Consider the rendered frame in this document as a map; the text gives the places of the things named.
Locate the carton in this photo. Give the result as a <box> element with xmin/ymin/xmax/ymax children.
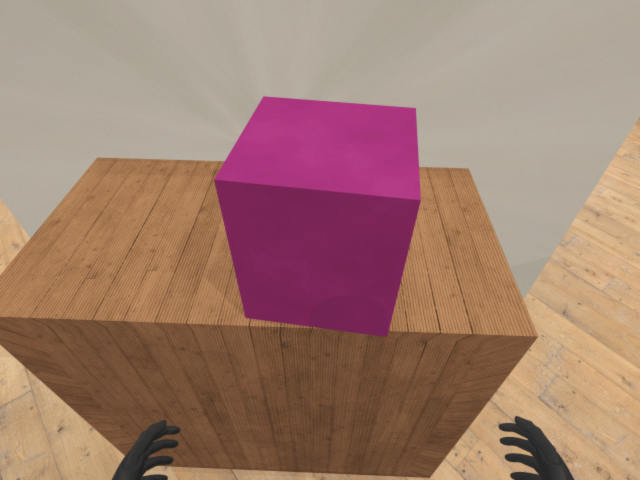
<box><xmin>214</xmin><ymin>96</ymin><xmax>421</xmax><ymax>337</ymax></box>

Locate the robot right hand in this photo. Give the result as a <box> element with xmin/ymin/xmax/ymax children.
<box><xmin>498</xmin><ymin>416</ymin><xmax>574</xmax><ymax>480</ymax></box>

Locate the pedestal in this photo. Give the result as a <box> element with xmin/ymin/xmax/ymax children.
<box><xmin>0</xmin><ymin>158</ymin><xmax>538</xmax><ymax>478</ymax></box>

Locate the robot left hand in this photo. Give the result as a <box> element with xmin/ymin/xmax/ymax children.
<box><xmin>112</xmin><ymin>420</ymin><xmax>180</xmax><ymax>480</ymax></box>

